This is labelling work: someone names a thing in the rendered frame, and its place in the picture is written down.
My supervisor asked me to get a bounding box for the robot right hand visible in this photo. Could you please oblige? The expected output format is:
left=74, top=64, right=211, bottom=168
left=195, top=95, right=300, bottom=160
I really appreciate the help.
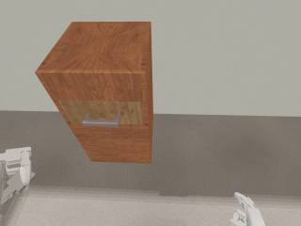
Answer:
left=230, top=192, right=267, bottom=226

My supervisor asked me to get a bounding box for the drawer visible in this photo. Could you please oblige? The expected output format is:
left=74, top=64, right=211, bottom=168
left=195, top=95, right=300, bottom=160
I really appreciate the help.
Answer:
left=58, top=101, right=145, bottom=125

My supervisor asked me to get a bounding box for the handle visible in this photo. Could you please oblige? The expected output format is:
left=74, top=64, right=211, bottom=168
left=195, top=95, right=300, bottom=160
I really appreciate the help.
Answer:
left=82, top=113, right=120, bottom=127

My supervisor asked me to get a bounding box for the cabinet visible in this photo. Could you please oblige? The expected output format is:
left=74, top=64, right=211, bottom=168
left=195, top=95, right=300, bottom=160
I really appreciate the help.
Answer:
left=35, top=22, right=153, bottom=164

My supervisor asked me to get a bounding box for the robot left hand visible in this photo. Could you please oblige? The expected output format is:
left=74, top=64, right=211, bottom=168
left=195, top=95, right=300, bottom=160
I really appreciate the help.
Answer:
left=0, top=147, right=35, bottom=211

